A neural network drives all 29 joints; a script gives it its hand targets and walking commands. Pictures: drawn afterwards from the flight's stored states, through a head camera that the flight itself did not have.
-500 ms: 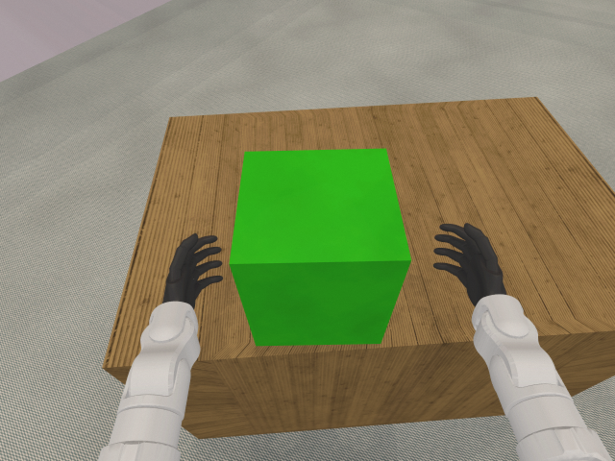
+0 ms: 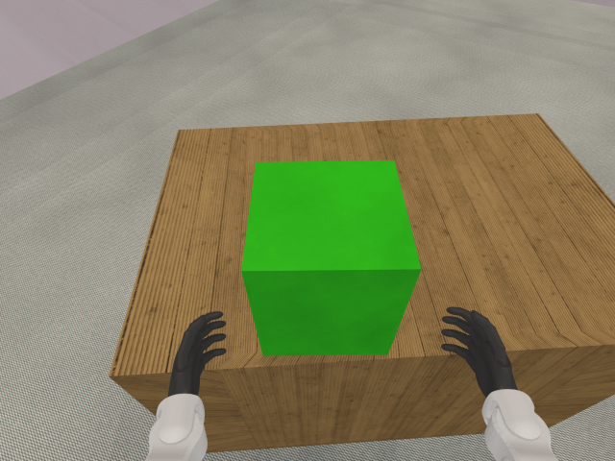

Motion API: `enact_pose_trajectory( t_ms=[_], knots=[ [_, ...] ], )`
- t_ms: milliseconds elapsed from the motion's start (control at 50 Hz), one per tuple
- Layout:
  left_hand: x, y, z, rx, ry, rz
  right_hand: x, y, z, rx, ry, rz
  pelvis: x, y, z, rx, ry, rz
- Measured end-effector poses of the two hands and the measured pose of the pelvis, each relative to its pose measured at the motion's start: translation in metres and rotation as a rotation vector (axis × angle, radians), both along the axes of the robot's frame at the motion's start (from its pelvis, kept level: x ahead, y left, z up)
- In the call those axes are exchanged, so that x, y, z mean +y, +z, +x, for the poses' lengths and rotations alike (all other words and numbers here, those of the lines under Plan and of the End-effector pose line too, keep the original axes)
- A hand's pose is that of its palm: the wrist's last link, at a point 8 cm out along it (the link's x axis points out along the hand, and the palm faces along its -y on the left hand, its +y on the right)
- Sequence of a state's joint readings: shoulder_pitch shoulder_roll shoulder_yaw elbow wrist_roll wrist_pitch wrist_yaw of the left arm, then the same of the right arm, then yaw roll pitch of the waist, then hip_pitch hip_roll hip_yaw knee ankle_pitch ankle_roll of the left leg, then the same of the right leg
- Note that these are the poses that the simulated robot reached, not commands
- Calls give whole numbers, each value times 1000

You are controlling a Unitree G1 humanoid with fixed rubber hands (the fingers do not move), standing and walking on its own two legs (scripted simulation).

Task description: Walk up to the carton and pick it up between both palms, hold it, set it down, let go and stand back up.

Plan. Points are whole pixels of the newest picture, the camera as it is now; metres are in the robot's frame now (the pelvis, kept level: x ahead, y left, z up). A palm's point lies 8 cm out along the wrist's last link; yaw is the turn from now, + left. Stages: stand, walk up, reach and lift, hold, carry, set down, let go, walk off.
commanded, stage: set down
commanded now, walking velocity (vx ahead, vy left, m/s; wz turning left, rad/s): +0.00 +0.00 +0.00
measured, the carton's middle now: (325, 263) +0.42 -0.01 -0.01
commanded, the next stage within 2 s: let go in 1.36 s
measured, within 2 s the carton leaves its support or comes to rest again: neither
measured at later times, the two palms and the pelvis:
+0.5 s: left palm (181, 412) +0.21 +0.19 -0.04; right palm (490, 409) +0.20 -0.22 -0.05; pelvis +0.00 +0.00 +0.00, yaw +0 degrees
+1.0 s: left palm out of the picture +0.16 +0.21 -0.09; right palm (490, 451) +0.16 -0.21 -0.08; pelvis +0.02 +0.00 +0.00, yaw +1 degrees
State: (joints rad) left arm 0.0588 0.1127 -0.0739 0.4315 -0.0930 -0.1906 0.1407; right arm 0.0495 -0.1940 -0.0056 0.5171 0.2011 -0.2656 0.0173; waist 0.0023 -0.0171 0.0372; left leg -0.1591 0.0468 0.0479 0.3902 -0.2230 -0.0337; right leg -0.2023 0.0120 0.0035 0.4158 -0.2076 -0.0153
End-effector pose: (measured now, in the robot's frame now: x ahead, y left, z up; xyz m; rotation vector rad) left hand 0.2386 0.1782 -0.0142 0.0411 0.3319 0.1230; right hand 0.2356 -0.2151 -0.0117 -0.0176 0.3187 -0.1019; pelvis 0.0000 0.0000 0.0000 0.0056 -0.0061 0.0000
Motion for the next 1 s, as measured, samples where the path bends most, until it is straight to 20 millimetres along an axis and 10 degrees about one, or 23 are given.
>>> enact_pose_trajectory(
  t_ms=[300,600,1000],
  knots=[
    [5,-33,-45,48,4,5,1,-34,-39,53,7,-9,2,-6,-3,-32,1,1],
    [7,-30,-30,79,6,20,-1,-36,-32,93,16,-21,-3,-2,-2,-37,2,4],
    [37,-73,-80,417,9,62,2,-71,-75,361,24,-92,0,0,18,-72,9,-10]
  ],
)
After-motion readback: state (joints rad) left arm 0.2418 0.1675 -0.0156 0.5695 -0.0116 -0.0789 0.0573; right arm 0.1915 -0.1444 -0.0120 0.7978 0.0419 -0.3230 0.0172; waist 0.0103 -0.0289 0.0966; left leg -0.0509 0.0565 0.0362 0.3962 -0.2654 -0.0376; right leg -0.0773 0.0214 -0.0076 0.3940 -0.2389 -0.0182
